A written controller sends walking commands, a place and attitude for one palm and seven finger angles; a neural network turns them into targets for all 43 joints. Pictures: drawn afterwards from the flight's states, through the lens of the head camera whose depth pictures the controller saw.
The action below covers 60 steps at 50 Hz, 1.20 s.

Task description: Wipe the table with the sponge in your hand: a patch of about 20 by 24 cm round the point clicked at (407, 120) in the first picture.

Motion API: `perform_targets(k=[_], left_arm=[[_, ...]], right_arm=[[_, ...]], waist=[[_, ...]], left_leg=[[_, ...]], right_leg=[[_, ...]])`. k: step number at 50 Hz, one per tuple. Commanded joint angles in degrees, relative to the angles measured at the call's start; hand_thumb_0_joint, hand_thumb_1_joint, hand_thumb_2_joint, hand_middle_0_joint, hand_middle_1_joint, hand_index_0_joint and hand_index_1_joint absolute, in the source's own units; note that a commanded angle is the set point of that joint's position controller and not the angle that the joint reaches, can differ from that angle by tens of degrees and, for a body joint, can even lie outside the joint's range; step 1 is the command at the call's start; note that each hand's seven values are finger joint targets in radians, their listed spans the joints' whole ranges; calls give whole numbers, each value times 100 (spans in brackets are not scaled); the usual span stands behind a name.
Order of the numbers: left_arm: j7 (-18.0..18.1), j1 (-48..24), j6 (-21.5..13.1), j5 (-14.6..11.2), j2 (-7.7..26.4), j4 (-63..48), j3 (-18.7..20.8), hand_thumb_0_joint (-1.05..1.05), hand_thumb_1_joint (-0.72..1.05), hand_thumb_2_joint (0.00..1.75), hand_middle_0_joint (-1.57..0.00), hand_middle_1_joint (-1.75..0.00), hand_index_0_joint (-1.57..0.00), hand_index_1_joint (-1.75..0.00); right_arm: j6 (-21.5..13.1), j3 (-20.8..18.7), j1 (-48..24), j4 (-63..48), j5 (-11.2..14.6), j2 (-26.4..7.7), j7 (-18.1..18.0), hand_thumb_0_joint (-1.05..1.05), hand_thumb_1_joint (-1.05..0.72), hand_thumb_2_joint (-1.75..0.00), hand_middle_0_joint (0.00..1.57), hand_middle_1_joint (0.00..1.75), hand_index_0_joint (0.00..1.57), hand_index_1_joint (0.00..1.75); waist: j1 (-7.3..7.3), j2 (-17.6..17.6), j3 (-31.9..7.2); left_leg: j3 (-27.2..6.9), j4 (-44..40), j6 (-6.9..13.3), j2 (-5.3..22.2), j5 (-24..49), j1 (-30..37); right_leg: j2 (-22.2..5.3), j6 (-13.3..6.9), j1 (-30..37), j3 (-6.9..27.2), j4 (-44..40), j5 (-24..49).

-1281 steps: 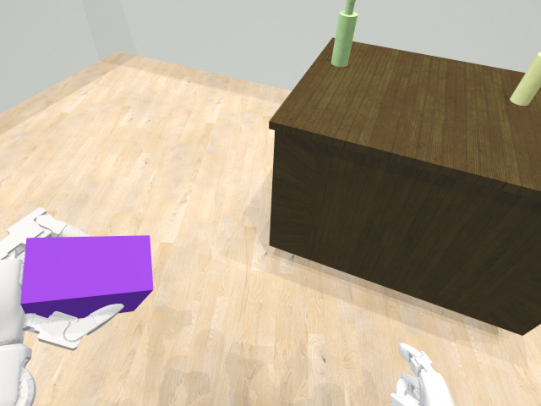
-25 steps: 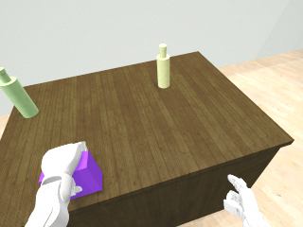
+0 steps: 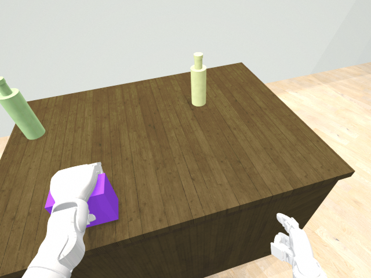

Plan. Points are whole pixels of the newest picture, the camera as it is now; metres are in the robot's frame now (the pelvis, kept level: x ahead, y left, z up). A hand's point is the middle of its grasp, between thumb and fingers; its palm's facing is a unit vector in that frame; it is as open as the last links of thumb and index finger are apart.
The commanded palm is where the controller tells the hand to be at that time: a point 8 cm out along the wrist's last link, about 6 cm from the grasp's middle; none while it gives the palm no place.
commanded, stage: wipe forward along the first lane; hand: left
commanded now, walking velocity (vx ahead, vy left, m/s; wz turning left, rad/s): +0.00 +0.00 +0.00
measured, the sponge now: (88, 206) +0.24 +0.29 +0.00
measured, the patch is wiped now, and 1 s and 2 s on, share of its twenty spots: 0.00 0.25 0.35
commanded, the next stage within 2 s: slide across to the middle lane in 1.36 s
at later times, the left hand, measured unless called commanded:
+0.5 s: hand (86, 178) +0.30 +0.31 +0.03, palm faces -0.08 -0.04 -1.00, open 9.8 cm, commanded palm +0.29 +0.31 +0.08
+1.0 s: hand (85, 160) +0.36 +0.35 +0.03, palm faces -0.10 +0.00 -0.99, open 9.8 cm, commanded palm +0.34 +0.34 +0.06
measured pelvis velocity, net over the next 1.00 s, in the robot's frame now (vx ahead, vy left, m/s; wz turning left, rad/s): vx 0.01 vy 0.02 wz -0.01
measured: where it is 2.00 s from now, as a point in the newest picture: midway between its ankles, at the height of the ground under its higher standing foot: outside the picture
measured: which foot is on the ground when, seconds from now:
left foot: down 0.00-1.00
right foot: down 0.00-1.00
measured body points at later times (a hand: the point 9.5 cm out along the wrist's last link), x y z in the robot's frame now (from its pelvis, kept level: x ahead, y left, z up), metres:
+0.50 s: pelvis +0.01 +0.00 +0.00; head +0.02 -0.03 +0.45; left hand +0.30 +0.31 +0.08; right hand +0.19 -0.25 -0.11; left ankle +0.02 +0.13 -0.74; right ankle +0.01 -0.08 -0.74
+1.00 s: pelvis +0.01 +0.02 -0.01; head +0.04 +0.01 +0.44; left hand +0.36 +0.34 +0.08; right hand +0.15 -0.23 -0.13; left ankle +0.02 +0.13 -0.74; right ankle +0.01 -0.08 -0.74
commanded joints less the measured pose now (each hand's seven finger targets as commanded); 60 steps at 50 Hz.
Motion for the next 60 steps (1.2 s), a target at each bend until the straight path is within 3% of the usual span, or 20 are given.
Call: perform_targets(k=[1,4,5,7,9,12,14,15,17,19,20,24,27,31,34,35,42,47,48,60], left_arm=[[350,-1938,-68,75,1059,-662,770,0,10,130,-120,-160,-120,-160],[295,-1567,85,-21,1310,-220,1025,0,10,130,-120,-160,-120,-160],[222,-1750,108,-39,920,-199,635,0,10,130,-120,-160,-120,-160],[169,-1874,95,-36,998,-86,658,0,10,130,-120,-160,-120,-160],[190,-1873,-7,-21,1538,-112,1138,0,10,130,-120,-160,-120,-160],[262,-2206,-273,69,1581,-176,1181,0,10,130,-120,-160,-120,-160],[405,-2265,-401,122,1765,-285,1381,0,10,130,-120,-160,-120,-160],[431,-2071,-403,101,1439,-108,1164,0,10,130,-120,-160,-120,-160],[465,-1928,-336,28,1463,284,1223,0,10,130,-120,-160,-120,-160],[468,-2013,-248,-64,1671,463,1395,0,10,130,-120,-160,-120,-160],[444,-2173,-245,-101,1403,434,1098,0,10,130,-120,-160,-120,-160],[425,-2726,-332,8,1863,666,1359,0,10,130,-120,-160,-120,-160],[369,-2646,-328,108,1582,1171,1098,0,10,130,-120,-160,-120,-160],[320,-2959,-389,112,1515,1520,1001,0,10,130,-120,-160,-120,-160],[343,-3334,-474,207,1860,1806,1250,0,10,130,-120,-160,-120,-160],[348,-3502,-523,244,1620,1828,991,0,10,130,-120,-160,-120,-160],[448,-3611,-623,339,1538,2564,969,0,10,130,-120,-160,-120,-160],[544,-3683,-634,363,1808,2918,1215,0,10,130,-120,-160,-120,-160],[540,-3724,-624,328,1620,3018,1045,0,10,130,-120,-160,-120,-160],[574,-5070,-812,523,1997,3780,1000,0,10,130,-120,-160,-120,-160]], right_arm=[[-329,-226,-946,-829,65,-621,-88,0,-90,-90,20,30,20,30],[-263,-260,-856,-810,68,-755,-54,0,-90,-90,20,30,20,30],[-246,-238,-846,-889,93,-708,-44,0,-90,-90,20,30,20,30],[-234,-259,-802,-889,100,-744,-26,0,-90,-90,20,30,20,30],[-224,-307,-685,-851,65,-825,-39,0,-90,-90,20,30,20,30],[-248,-330,-562,-869,55,-786,-68,0,-90,-90,20,30,20,30],[-267,-381,-473,-811,37,-813,-79,0,-90,-90,20,30,20,30],[-273,-391,-388,-830,42,-751,-76,0,-90,-90,20,30,20,30],[-236,-409,-331,-737,79,-818,-52,0,-90,-90,20,30,20,30],[-193,-426,-346,-684,118,-893,-41,0,-90,-90,20,30,20,30],[-192,-416,-296,-745,129,-860,-41,0,-90,-90,20,30,20,30],[-164,-424,-228,-645,141,-915,-69,0,-90,-90,20,30,20,30],[-118,-414,-122,-637,144,-889,-58,0,-90,-90,20,30,20,30],[-56,-416,18,-650,169,-903,-37,0,-90,-90,20,30,20,30],[10,-427,99,-606,156,-970,-33,0,-90,-90,20,30,20,30],[12,-420,167,-655,148,-930,-35,0,-90,-90,20,30,20,30],[135,-457,395,-615,147,-957,21,0,-90,-90,20,30,20,30],[220,-488,538,-575,138,-1011,64,0,-90,-90,20,30,20,30],[236,-475,558,-604,145,-1000,68,0,-90,-90,20,30,20,30],[292,-505,1011,-447,151,-1062,72,0,-90,-90,20,30,20,30]], waist=[[-207,-90,-1000],[-137,-267,-1098],[-245,-334,-1079],[-262,-413,-1116],[-189,-449,-1302],[-248,-451,-1524],[-224,-107,-1638],[-254,-167,-1583],[-273,-376,-1464],[-277,-479,-1321],[-365,-402,-1395],[-435,-325,-1337],[-452,-426,-1317],[-512,-396,-1403],[-531,-415,-1400],[-587,-308,-1452],[-619,-426,-1668],[-618,-544,-1765],[-679,-621,-1636],[-871,-269,-1762]], left_leg=[[-119,-232,273,-286,538,414],[-120,-215,266,-311,620,204],[-70,-192,288,-298,623,129],[-61,-146,301,-297,677,88],[-83,-78,321,-317,754,63],[-53,-1,349,-328,872,24],[-53,36,346,-327,967,88],[-16,59,366,-316,998,46],[12,76,340,-293,962,-83],[-10,63,333,-301,848,-171],[56,68,355,-279,815,-199],[7,79,373,-281,721,-235],[21,97,369,-270,696,-317],[11,127,362,-237,635,-369],[-38,128,359,-218,538,-475],[-14,152,372,-216,513,-470],[-24,296,343,-162,683,-587],[-49,381,337,-119,751,-722],[-34,372,342,-127,653,-819],[-144,430,363,-53,318,-852]], right_leg=[[-112,-57,-180,616,-682,503],[-132,-40,37,668,-607,784],[-150,3,2,536,-569,879],[-173,25,2,560,-533,1067],[-166,5,159,672,-463,1289],[-191,27,209,627,-361,1527],[-169,-23,178,705,-312,1607],[-186,2,138,578,-298,1641],[-195,27,96,622,-303,1748],[-184,24,49,697,-352,1645],[-206,62,52,582,-320,1635],[-195,46,-117,612,-353,1376],[-199,54,-236,498,-343,1289],[-189,48,-381,399,-299,1153],[-167,28,-515,396,-270,916],[-182,45,-570,296,-242,840],[-170,37,-745,241,-106,1022],[-162,33,-774,208,-22,1105],[-166,57,-835,192,-48,1040],[-117,13,-1413,86,48,331]])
